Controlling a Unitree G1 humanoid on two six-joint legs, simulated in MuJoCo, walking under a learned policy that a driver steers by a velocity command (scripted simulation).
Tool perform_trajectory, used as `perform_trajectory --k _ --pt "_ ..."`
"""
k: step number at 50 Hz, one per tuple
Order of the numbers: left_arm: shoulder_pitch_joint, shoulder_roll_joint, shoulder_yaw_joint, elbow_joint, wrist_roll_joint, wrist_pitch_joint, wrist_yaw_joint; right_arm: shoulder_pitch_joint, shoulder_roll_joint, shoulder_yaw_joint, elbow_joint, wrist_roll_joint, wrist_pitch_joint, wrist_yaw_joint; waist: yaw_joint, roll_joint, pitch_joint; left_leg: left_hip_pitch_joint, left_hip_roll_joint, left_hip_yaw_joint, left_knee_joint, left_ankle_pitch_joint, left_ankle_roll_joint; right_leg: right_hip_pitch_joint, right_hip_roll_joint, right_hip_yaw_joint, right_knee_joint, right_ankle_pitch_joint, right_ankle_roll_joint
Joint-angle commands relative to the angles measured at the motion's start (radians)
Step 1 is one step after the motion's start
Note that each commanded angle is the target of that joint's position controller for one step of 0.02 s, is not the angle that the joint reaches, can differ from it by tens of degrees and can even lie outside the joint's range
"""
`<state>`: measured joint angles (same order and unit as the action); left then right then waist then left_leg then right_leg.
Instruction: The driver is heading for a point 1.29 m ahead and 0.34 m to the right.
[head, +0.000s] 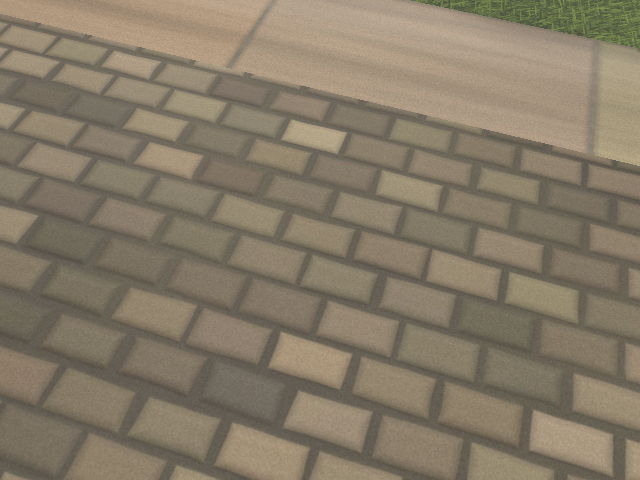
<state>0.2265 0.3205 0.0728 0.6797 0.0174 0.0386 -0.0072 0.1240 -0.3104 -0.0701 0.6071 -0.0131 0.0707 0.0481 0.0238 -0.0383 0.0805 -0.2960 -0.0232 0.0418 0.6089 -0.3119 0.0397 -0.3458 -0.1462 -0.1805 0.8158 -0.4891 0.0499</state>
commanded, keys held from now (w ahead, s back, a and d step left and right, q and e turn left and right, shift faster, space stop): shift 0.78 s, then w+shift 0.22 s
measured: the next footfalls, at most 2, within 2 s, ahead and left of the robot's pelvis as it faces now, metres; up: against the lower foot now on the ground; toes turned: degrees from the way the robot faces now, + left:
right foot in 0.38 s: +0.06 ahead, -0.10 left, +0.00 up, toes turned +5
left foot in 1.10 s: +0.12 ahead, +0.14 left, +0.00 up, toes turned +9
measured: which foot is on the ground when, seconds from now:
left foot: down 0.00-0.84, up 0.86-1.00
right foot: up 0.00-0.36, down 0.38-1.00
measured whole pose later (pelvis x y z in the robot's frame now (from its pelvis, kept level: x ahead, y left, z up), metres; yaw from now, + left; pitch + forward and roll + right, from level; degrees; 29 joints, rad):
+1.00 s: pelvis +0.05 +0.00 +0.02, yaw +6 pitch +1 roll +0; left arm 0.34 0.26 0.05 1.01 0.01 -0.02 0.00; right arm 0.21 -0.27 -0.02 0.97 -0.03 -0.02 0.03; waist 0.01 -0.01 -0.02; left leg -0.35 0.01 0.03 0.73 -0.35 0.05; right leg -0.09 0.02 -0.02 0.29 -0.21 -0.05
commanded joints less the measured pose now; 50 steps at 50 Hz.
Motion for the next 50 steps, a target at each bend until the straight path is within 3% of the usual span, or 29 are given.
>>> perform_trajectory --k 1,2,4,7,14,17,18,19,20,21,22,24,26,29,39,40,41,42,43,44,45,47,50 --pt "-0.068 0.063 0.006 -0.109 -0.001 0.014 0.010 0.176 -0.205 -0.053 -0.023 0.004 -0.025 -0.034 -0.107 0.208 -0.181 0.291 0.363 -0.373 -0.229 0.723 0.237 -0.286 0.067 0.160 0.344 -0.094 0.010" --pt "-0.047 0.063 0.006 -0.082 -0.013 0.009 0.009 0.083 -0.153 -0.034 -0.027 0.001 -0.022 -0.042 -0.059 0.184 -0.123 0.224 0.284 -0.289 -0.252 0.626 0.191 -0.253 0.054 0.179 0.300 0.003 0.002" --pt "0.018 0.097 0.016 -0.033 0.006 0.008 0.004 0.002 -0.110 -0.013 -0.033 0.010 -0.024 -0.053 -0.017 0.210 -0.120 0.192 0.204 -0.213 -0.258 0.649 0.154 -0.186 0.077 0.152 0.282 0.105 0.001" --pt "0.042 0.074 0.008 -0.004 -0.003 0.018 -0.003 0.029 -0.104 -0.003 -0.008 0.005 -0.037 -0.050 -0.019 0.156 -0.138 0.201 0.204 -0.210 -0.270 0.623 0.157 -0.142 0.099 0.153 0.215 0.125 -0.003" --pt "0.005 0.033 -0.012 0.014 -0.005 0.024 0.011 0.056 -0.099 0.012 0.051 -0.012 -0.047 -0.045 -0.048 0.175 -0.085 0.126 0.213 -0.276 -0.268 0.427 0.174 0.007 0.133 0.156 -0.099 0.087 -0.045" --pt "0.045 0.008 -0.022 0.038 -0.008 0.008 0.022 0.021 -0.084 0.023 0.072 -0.002 -0.049 -0.050 -0.003 0.131 -0.094 0.073 0.197 -0.295 -0.219 0.417 0.142 0.157 0.148 0.149 -0.327 0.205 -0.070" --pt "0.061 0.003 -0.028 0.046 0.002 -0.005 0.026 0.016 -0.064 0.032 0.078 0.003 -0.052 -0.054 0.015 0.091 -0.103 0.022 0.178 -0.295 -0.208 0.351 0.098 0.259 0.114 0.192 -0.460 0.352 -0.079" --pt "0.069 0.042 -0.029 0.047 0.019 -0.024 0.033 0.039 -0.017 0.048 0.077 0.001 -0.060 -0.055 -0.007 -0.005 -0.134 -0.016 0.124 -0.261 -0.159 0.248 0.050 0.333 -0.018 0.339 -0.525 0.427 -0.096" --pt "-0.014 0.116 -0.018 0.033 0.005 -0.032 0.031 0.117 -0.003 0.048 0.096 0.005 -0.056 -0.052 -0.088 -0.103 -0.109 0.032 0.001 -0.168 -0.179 0.062 0.022 0.222 -0.107 0.425 -0.514 0.525 -0.159" --pt "-0.047 0.077 -0.023 0.039 -0.005 -0.033 0.021 0.109 -0.026 0.048 0.128 -0.010 -0.047 -0.054 -0.072 -0.109 -0.102 0.150 0.012 -0.151 -0.217 0.052 0.012 0.120 -0.096 0.400 -0.501 0.459 -0.174" --pt "-0.066 0.040 -0.035 0.039 -0.003 -0.035 0.015 0.091 -0.041 0.044 0.142 -0.011 -0.046 -0.052 -0.061 -0.095 -0.078 0.165 0.019 -0.173 -0.238 0.111 0.014 0.113 -0.036 0.351 -0.499 0.393 -0.138" --pt "-0.034 0.042 -0.034 0.060 -0.006 -0.037 0.021 0.072 -0.072 0.034 0.166 -0.007 -0.053 -0.049 -0.029 -0.084 -0.074 0.154 0.043 -0.188 -0.238 0.212 0.017 0.157 0.032 0.293 -0.485 0.385 -0.098" --pt "-0.007 0.045 -0.031 0.085 -0.013 -0.039 0.028 0.084 -0.056 0.039 0.193 -0.004 -0.063 -0.054 -0.022 -0.037 -0.085 0.124 0.054 -0.195 -0.251 0.242 0.014 0.216 0.039 0.279 -0.464 0.430 -0.100" --pt "-0.013 0.029 -0.035 0.107 -0.009 -0.039 0.030 0.090 -0.033 0.046 0.240 -0.001 -0.067 -0.066 -0.016 0.021 -0.079 0.109 0.054 -0.198 -0.275 0.226 0.004 0.234 0.036 0.278 -0.461 0.423 -0.110" --pt "-0.023 0.025 -0.042 0.223 -0.007 -0.046 0.034 0.112 -0.039 0.049 0.377 0.002 -0.065 -0.079 -0.023 0.041 -0.062 0.150 0.073 -0.200 -0.299 0.255 0.002 0.228 0.042 0.278 -0.492 0.426 -0.115" --pt "0.007 0.047 -0.032 0.241 -0.006 -0.042 0.031 0.135 -0.043 0.046 0.391 0.002 -0.063 -0.080 -0.017 0.025 -0.108 0.146 0.038 -0.170 -0.263 0.056 0.019 0.251 0.066 0.272 -0.492 0.174 -0.129" --pt "0.030 0.082 -0.019 0.249 -0.001 -0.033 0.027 0.131 -0.063 0.037 0.388 -0.008 -0.057 -0.075 -0.004 -0.007 -0.080 0.065 0.000 -0.145 -0.200 -0.201 0.037 0.229 0.061 0.322 -0.517 -0.137 -0.160" --pt "0.074 0.107 -0.009 0.260 0.002 -0.026 0.021 0.082 -0.076 0.032 0.363 -0.020 -0.054 -0.064 0.022 -0.043 -0.004 -0.084 -0.013 -0.136 -0.125 -0.334 0.046 0.216 0.001 0.433 -0.586 -0.372 -0.207" --pt "0.117 0.128 0.002 0.278 -0.003 -0.024 0.018 0.006 -0.044 0.039 0.323 -0.020 -0.058 -0.051 0.042 -0.124 0.062 -0.193 -0.022 -0.055 -0.005 -0.250 0.038 0.223 -0.109 0.581 -0.694 -0.487 -0.269" --pt "0.115 0.109 0.004 0.283 -0.002 -0.031 0.018 -0.061 -0.034 0.043 0.288 -0.022 -0.067 -0.042 0.051 -0.133 0.117 -0.263 0.020 -0.027 0.127 -0.123 0.025 0.200 -0.199 0.673 -0.760 -0.418 -0.311" --pt "0.110 0.085 0.001 0.282 0.004 -0.046 0.016 -0.074 -0.051 0.035 0.278 -0.021 -0.079 -0.036 0.037 -0.070 0.093 -0.310 0.053 -0.060 0.217 -0.098 0.017 0.219 -0.217 0.686 -0.777 -0.316 -0.319" --pt "0.039 0.094 0.008 0.261 -0.003 -0.076 0.013 0.005 -0.049 0.030 0.299 -0.018 -0.105 -0.017 -0.024 -0.021 -0.009 -0.274 0.078 -0.064 0.227 -0.041 0.006 0.259 -0.162 0.566 -0.757 -0.155 -0.281" --pt "-0.006 0.099 0.014 0.259 -0.016 -0.099 0.008 0.015 -0.022 0.031 0.299 -0.011 -0.115 -0.003 -0.048 -0.083 -0.023 -0.066 0.047 0.009 0.057 -0.018 0.002 0.128 -0.053 0.376 -0.748 -0.074 -0.230"
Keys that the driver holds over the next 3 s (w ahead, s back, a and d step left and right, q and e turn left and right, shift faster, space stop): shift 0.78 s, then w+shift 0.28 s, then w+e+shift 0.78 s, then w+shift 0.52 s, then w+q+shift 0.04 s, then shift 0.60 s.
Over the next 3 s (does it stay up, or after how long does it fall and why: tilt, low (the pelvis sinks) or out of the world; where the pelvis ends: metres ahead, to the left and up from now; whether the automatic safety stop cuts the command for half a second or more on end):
stays up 1.32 -0.50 0.01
